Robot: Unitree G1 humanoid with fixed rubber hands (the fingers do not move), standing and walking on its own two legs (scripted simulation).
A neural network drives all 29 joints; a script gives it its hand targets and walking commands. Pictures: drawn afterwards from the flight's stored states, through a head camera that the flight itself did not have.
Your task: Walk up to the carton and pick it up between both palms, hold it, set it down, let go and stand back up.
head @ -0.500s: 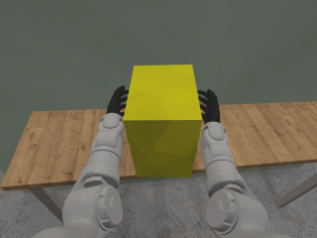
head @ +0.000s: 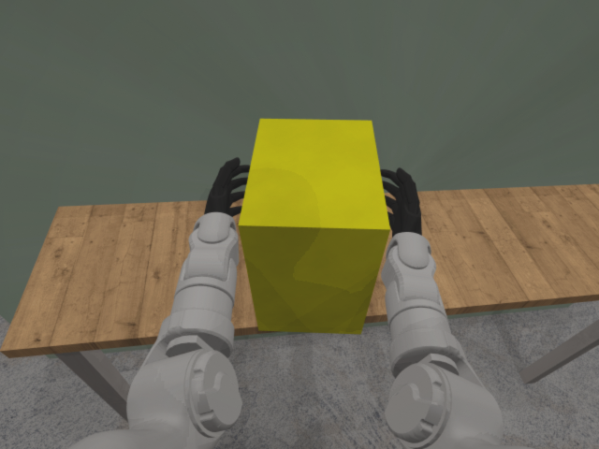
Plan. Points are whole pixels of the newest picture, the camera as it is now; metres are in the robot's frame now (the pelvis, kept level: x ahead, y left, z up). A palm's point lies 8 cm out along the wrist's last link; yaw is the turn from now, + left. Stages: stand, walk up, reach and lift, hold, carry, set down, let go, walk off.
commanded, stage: set down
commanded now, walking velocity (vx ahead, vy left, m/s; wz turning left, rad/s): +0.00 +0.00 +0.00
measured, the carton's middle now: (312, 230) +0.42 -0.03 +0.05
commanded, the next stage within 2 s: none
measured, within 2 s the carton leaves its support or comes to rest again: neither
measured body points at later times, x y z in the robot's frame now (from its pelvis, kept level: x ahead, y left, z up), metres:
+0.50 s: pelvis +0.00 +0.00 +0.00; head +0.02 +0.03 +0.45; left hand +0.42 +0.10 +0.10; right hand +0.39 -0.16 +0.10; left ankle -0.01 +0.11 -0.75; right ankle +0.00 -0.11 -0.75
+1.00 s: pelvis +0.00 +0.00 +0.00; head +0.03 +0.03 +0.45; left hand +0.43 +0.10 +0.08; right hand +0.40 -0.16 +0.09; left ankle -0.01 +0.11 -0.75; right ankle +0.00 -0.11 -0.75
